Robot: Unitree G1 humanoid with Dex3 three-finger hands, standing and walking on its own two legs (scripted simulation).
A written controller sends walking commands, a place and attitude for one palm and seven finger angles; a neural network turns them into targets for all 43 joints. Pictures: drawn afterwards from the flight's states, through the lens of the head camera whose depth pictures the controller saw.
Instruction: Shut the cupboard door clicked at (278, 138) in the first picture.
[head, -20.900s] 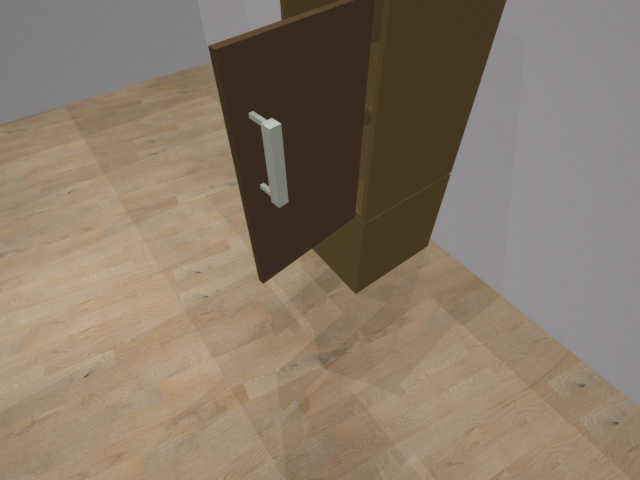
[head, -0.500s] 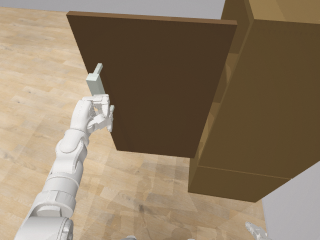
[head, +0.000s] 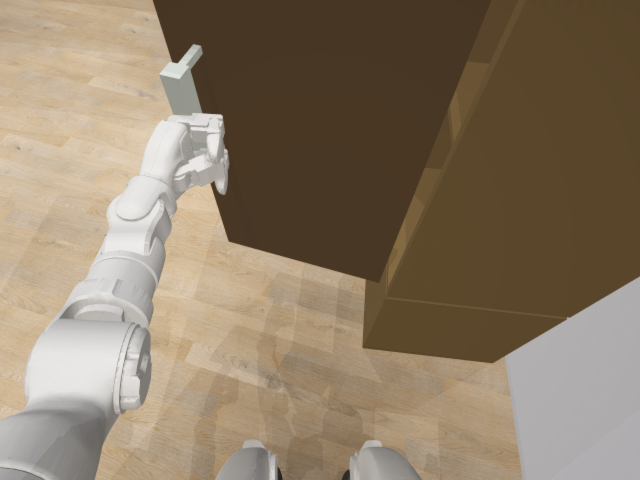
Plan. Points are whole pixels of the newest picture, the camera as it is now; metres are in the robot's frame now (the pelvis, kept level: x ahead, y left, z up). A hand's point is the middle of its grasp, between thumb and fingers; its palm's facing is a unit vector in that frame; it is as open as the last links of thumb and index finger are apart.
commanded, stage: push the door shut along its arc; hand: left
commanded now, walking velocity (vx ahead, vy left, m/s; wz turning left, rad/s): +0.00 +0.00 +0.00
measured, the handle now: (201, 119) +0.56 +0.13 +0.09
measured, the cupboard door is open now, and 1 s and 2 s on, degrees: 80 68 63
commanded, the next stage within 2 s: pull the fist back off the door in 0.84 s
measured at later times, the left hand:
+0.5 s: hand (272, 126) +0.54 +0.04 +0.10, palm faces -0.42 -0.91 -0.02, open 3.0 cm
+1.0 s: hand (285, 116) +0.56 +0.02 +0.10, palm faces -0.41 -0.91 +0.04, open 3.3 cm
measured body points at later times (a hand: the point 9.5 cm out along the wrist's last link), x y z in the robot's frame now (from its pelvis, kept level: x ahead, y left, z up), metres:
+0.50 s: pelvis +0.02 +0.00 -0.01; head +0.14 -0.01 +0.42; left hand +0.56 +0.09 +0.10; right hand -0.03 -0.26 -0.12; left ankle +0.04 +0.10 -0.69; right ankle +0.01 -0.11 -0.69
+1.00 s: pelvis +0.00 -0.01 -0.03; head +0.15 +0.00 +0.40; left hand +0.57 +0.07 +0.10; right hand -0.01 -0.29 -0.14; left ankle +0.04 +0.10 -0.69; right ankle +0.01 -0.11 -0.69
